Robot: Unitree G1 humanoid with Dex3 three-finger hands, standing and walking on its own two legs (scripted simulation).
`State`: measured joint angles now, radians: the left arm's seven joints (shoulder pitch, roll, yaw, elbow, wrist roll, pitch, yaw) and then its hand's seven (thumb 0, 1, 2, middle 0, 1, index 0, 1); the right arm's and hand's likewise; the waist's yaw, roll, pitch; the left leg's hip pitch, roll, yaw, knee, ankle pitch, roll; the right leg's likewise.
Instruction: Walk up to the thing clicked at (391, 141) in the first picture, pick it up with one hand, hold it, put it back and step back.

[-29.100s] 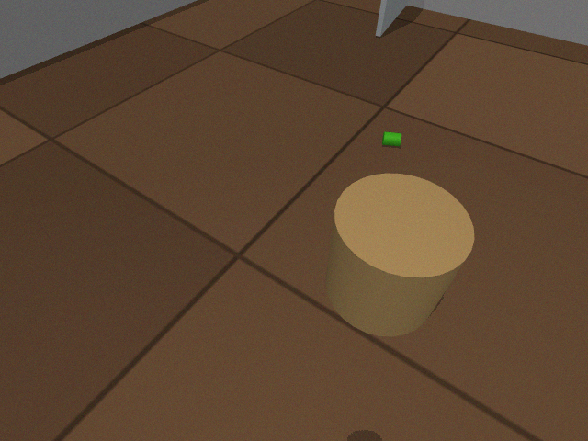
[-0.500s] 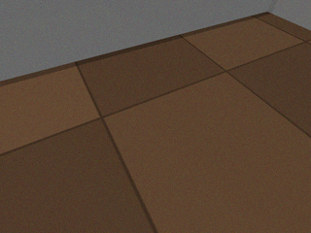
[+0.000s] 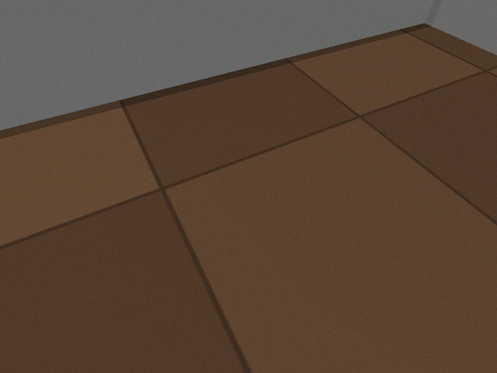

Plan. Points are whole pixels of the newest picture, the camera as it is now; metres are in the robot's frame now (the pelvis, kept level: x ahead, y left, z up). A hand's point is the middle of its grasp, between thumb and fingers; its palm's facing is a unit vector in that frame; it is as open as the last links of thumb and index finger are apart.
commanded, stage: stand
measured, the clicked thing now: out of the picture +0.20 -1.27 -0.75
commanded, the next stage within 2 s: walk up in 0.34 s
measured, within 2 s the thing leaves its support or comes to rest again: neither
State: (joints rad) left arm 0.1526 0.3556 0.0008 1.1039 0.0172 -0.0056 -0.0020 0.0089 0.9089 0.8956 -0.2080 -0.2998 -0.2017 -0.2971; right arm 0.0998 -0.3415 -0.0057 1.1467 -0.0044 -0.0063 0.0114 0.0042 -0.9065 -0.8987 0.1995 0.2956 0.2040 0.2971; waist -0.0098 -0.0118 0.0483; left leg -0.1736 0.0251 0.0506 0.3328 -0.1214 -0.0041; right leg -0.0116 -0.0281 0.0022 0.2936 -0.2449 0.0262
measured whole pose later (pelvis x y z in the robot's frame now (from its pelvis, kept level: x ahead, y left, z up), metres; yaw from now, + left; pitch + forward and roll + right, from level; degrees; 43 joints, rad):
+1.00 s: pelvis +0.20 -0.01 -0.03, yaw +3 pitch -2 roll +0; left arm 0.35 0.41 0.06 0.95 0.01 -0.04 -0.03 0.01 0.91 0.90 -0.21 -0.30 -0.20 -0.30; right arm 0.13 -0.37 -0.08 0.91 -0.04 -0.04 0.09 0.01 -0.91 -0.90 0.20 0.30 0.20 0.30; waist 0.05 -0.05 0.13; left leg -0.42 0.02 0.06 0.65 -0.18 0.03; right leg 0.00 -0.08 -0.07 0.73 -0.51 -0.01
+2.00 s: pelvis +0.63 +0.03 -0.02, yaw -10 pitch -1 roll -1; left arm 0.45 0.38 0.02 0.89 0.02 -0.04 -0.02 0.01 0.90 0.90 -0.21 -0.30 -0.21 -0.30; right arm 0.09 -0.40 -0.06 0.77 -0.01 -0.03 0.09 0.01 -0.91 -0.90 0.20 0.30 0.20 0.30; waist 0.06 0.01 0.06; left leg -0.39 0.00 0.02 0.62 -0.20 0.03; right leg -0.13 -0.03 0.16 0.66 -0.46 0.00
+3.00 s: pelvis +0.92 +0.19 -0.03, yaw -64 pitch +0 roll +1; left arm 0.20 0.49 0.16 0.68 0.07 0.11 -0.12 0.01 0.91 0.90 -0.20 -0.30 -0.20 -0.30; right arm 0.26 -0.47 -0.11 0.77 -0.02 -0.03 -0.03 0.00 -0.90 -0.90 0.20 0.30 0.21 0.30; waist 0.01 -0.02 0.11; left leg -0.33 0.22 0.28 0.67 -0.30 -0.04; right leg -0.45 -0.10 0.05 0.87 -0.44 0.00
